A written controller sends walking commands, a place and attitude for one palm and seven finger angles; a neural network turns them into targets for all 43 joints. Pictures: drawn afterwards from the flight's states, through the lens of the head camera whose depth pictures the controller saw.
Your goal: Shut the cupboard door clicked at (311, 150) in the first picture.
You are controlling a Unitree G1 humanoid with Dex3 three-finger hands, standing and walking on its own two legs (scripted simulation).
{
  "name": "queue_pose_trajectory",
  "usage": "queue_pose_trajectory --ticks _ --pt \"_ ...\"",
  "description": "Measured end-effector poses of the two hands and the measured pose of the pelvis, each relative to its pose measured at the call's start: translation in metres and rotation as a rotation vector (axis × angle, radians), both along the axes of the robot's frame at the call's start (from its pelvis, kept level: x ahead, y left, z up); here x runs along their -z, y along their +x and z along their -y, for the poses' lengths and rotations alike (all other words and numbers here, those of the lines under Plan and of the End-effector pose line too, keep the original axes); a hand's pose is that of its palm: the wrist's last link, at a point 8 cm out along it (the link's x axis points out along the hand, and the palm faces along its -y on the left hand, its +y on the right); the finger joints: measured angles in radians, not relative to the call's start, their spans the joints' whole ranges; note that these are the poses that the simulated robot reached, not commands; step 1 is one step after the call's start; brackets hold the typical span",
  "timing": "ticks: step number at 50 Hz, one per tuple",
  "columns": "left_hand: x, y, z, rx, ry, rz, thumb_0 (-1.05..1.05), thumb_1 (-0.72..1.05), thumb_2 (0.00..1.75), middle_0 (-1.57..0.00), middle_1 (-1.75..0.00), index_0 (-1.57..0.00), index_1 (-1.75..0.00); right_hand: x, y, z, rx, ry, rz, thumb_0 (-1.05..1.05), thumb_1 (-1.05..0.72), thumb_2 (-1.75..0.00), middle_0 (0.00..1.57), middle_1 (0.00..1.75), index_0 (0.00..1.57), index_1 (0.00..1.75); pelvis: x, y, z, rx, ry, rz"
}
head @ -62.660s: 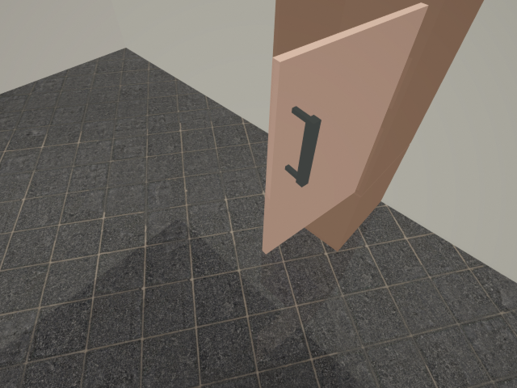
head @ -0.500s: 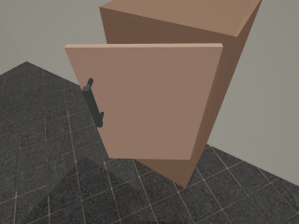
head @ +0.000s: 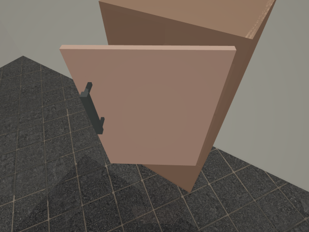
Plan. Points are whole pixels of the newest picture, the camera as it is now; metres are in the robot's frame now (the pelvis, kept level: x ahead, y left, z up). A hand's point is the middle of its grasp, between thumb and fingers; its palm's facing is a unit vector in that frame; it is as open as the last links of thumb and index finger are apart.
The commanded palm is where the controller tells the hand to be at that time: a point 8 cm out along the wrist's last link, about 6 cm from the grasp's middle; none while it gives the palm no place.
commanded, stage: raise the hand and make a fist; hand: left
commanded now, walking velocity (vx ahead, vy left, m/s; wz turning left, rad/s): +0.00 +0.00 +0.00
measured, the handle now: (94, 110) +0.42 +0.20 +0.07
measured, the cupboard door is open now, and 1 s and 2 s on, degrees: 30 30 30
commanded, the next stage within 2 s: bring the fist close to the handle in 1.90 s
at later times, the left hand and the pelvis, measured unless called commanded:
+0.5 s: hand out of the picture +0.09 +0.19 -0.04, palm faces +0.16 -0.99 -0.05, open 5.7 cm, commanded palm +0.09 +0.23 -0.02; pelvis -0.06 -0.04 -0.08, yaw +3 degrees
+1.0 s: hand (73, 223) +0.14 +0.19 +0.01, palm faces +0.00 -1.00 -0.04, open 3.5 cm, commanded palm +0.11 +0.25 +0.03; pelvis -0.06 +0.01 -0.06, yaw +2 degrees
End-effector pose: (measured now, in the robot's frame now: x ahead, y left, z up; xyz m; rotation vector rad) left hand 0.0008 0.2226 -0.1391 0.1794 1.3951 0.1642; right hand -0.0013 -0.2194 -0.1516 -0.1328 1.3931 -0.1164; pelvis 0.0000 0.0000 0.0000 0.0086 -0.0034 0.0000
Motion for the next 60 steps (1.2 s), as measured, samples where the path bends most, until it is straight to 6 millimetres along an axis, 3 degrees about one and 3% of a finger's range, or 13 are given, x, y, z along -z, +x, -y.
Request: queue_pose_trajectory --ticks 2,8,11,14,20,24,29,34,38,42,46,53,60 --pt "-0.014 0.028 -0.008 -0.081 0.011 0.165 0.02 0.92 0.90 -0.20 -0.30 -0.20 -0.30 -0.006 0.012 0.010 -0.009 -0.051 0.104 0.01 -0.92 -0.90 0.21 0.30 0.20 0.30 0.003 -0.002 0.003 -0.001 0.000 -0.004" --pt "-0.125 0.149 -0.007 -0.046 0.066 0.954 0.02 0.92 0.90 -0.23 -0.33 -0.23 -0.33 -0.029 0.080 0.042 -0.036 -0.102 0.528 0.01 -0.91 -0.90 0.21 0.30 0.20 0.30 0.011 -0.007 0.010 -0.043 0.002 -0.037" --pt "-0.155 0.173 0.005 0.016 -0.007 1.237 0.01 0.92 0.90 -0.26 -0.37 -0.26 -0.37 -0.044 0.118 0.054 -0.052 -0.113 0.699 0.01 -0.91 -0.90 0.20 0.30 0.20 0.30 0.020 -0.017 0.017 -0.036 0.009 -0.085" --pt "-0.145 0.160 0.015 0.087 -0.114 1.379 0.01 0.91 0.90 -0.31 -0.42 -0.31 -0.42 -0.059 0.147 0.062 -0.096 -0.126 0.818 0.01 -0.91 -0.90 0.20 0.30 0.20 0.30 0.034 -0.028 0.027 -0.019 0.019 -0.127" --pt "-0.083 0.082 0.004 0.089 -0.154 1.235 0.01 0.90 0.90 -0.41 -0.53 -0.41 -0.53 -0.067 0.182 0.066 -0.218 -0.163 0.941 0.01 -0.91 -0.90 0.20 0.30 0.20 0.30 0.065 -0.047 0.038 -0.031 0.005 -0.174" --pt "-0.097 0.054 -0.014 0.051 -0.040 1.322 0.02 0.90 0.90 -0.49 -0.61 -0.49 -0.61 -0.051 0.185 0.053 -0.261 -0.149 0.965 0.01 -0.91 -0.90 0.20 0.30 0.20 0.30 0.081 -0.056 0.037 -0.052 -0.028 -0.182" --pt "-0.133 0.083 -0.008 0.173 -0.079 1.558 0.02 0.90 0.90 -0.57 -0.71 -0.57 -0.71 -0.019 0.162 0.025 -0.248 -0.083 0.920 0.01 -0.90 -0.90 0.20 0.30 0.20 0.30 0.092 -0.070 0.031 -0.058 -0.057 -0.170" --pt "-0.126 0.127 0.010 0.286 -0.268 1.376 0.02 0.90 0.90 -0.66 -0.80 -0.66 -0.81 -0.003 0.113 0.007 -0.128 -0.030 0.814 0.01 -0.90 -0.90 0.21 0.30 0.20 0.30 0.084 -0.076 0.021 -0.040 -0.048 -0.160" --pt "-0.129 0.129 0.001 0.200 -0.237 1.255 0.02 0.90 0.90 -0.74 -0.88 -0.74 -0.89 -0.007 0.076 0.006 -0.033 -0.043 0.739 0.01 -0.90 -0.90 0.21 0.30 0.21 0.30 0.069 -0.071 0.012 -0.017 -0.033 -0.149" --pt "-0.151 0.117 -0.024 0.107 -0.093 1.331 0.02 0.90 0.90 -0.81 -0.96 -0.81 -0.97 -0.012 0.059 0.010 -0.045 -0.078 0.684 0.01 -0.90 -0.90 0.21 0.30 0.20 0.30 0.062 -0.065 0.004 -0.016 -0.032 -0.144" --pt "-0.161 0.112 -0.034 0.123 -0.045 1.410 0.02 0.90 0.90 -0.88 -1.04 -0.88 -1.05 -0.015 0.063 0.014 -0.119 -0.106 0.672 0.01 -0.90 -0.90 0.21 0.30 0.20 0.30 0.062 -0.064 -0.003 -0.033 -0.042 -0.144" --pt "-0.152 0.129 -0.018 0.223 -0.185 1.345 0.02 0.90 0.90 -1.01 -1.19 -1.01 -1.19 -0.036 0.101 0.008 -0.156 -0.130 0.785 0.01 -0.90 -0.90 0.21 0.30 0.20 0.30 0.059 -0.060 -0.011 -0.036 -0.048 -0.135" --pt "-0.189 0.141 -0.038 0.142 -0.090 1.445 0.02 0.90 0.90 -1.14 -1.32 -1.14 -1.33 -0.062 0.141 -0.014 -0.186 -0.076 0.891 0.01 -0.90 -0.90 0.21 0.30 0.20 0.30 0.047 -0.044 -0.011 -0.038 -0.049 -0.109"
